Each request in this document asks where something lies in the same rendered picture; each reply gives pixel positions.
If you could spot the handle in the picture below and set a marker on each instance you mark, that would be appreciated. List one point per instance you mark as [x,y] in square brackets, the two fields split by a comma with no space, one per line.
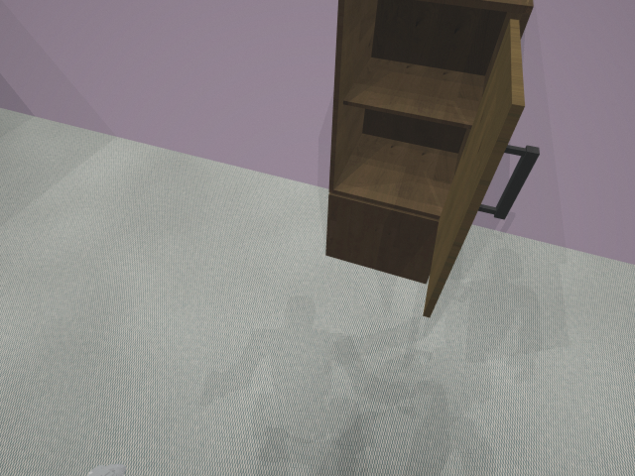
[529,156]

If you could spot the cupboard door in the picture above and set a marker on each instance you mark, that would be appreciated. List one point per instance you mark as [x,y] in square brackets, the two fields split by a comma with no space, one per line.
[500,109]

